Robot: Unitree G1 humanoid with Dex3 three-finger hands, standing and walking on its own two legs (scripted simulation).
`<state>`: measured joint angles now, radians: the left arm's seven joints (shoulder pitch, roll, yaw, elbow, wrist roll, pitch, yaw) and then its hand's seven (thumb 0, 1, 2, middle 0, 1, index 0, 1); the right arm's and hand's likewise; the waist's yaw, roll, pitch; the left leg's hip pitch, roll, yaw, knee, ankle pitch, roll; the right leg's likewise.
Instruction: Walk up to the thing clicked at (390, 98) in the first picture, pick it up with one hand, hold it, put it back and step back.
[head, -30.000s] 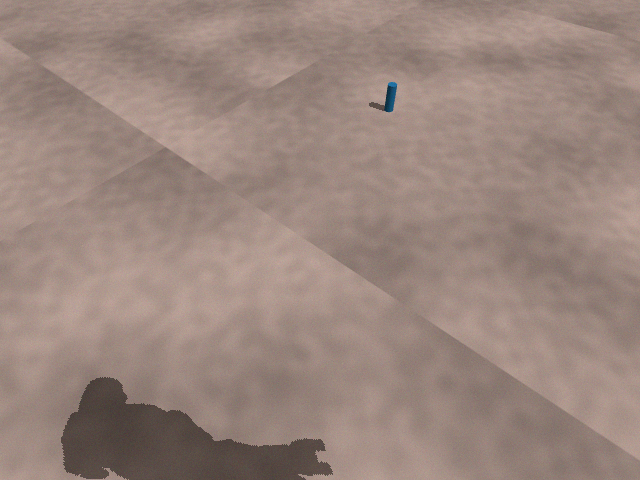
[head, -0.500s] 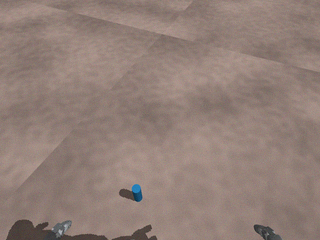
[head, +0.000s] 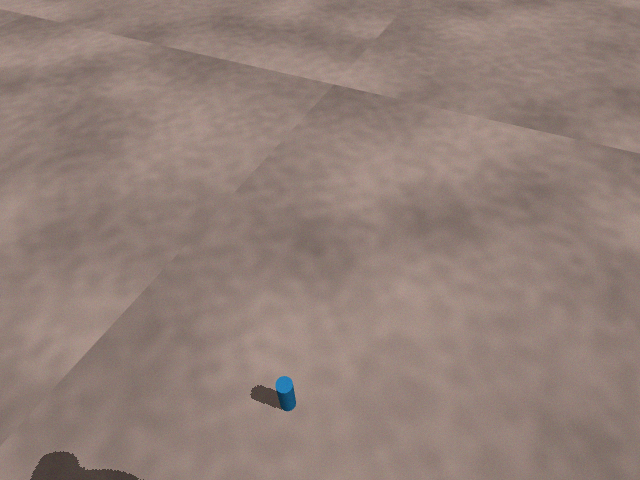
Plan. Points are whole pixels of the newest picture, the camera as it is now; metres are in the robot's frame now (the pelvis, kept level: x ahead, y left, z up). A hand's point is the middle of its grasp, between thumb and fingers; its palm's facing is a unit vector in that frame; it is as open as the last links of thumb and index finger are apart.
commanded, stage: stand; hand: left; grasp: from the side
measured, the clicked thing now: (286, 394) +0.47 +0.13 -0.70
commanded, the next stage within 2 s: step back in 1.30 s
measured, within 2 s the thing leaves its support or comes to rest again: neither
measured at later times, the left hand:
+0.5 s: hand out of the picture +0.07 +0.24 -0.16, palm faces -0.01 -0.94 -0.34, open 7.4 cm
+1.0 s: hand out of the picture +0.10 +0.24 -0.15, palm faces -0.01 -0.94 -0.34, open 7.4 cm
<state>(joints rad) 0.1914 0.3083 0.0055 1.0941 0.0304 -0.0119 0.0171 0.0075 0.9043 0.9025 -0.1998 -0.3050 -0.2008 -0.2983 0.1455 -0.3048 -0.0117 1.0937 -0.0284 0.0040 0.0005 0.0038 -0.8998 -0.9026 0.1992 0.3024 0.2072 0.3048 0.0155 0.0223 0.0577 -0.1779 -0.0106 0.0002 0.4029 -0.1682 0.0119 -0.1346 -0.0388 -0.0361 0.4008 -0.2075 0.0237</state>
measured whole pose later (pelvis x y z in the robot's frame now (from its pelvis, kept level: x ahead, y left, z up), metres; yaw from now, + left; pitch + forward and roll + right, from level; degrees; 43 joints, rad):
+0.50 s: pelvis +0.01 -0.01 +0.00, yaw +0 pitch -3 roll +0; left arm 0.12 0.32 0.01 1.16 0.02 -0.02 0.01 0.01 0.90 0.90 -0.20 -0.30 -0.20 -0.30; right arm 0.12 -0.33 0.00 1.15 -0.02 0.00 0.00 0.00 -0.90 -0.90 0.20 0.30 0.21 0.30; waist 0.01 0.02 0.06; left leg -0.15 0.00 0.00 0.34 -0.15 0.00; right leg -0.10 -0.02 -0.04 0.33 -0.18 0.01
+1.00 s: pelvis +0.03 -0.01 +0.01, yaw +0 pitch -2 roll +0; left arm 0.10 0.32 0.02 1.16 0.02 -0.02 0.01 0.01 0.91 0.90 -0.20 -0.30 -0.20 -0.30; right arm 0.10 -0.34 0.00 1.15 -0.02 -0.01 0.00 0.00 -0.90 -0.90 0.20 0.30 0.21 0.30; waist 0.01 0.02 0.06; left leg -0.12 0.01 0.00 0.32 -0.16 0.00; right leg -0.08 -0.02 -0.04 0.30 -0.19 0.01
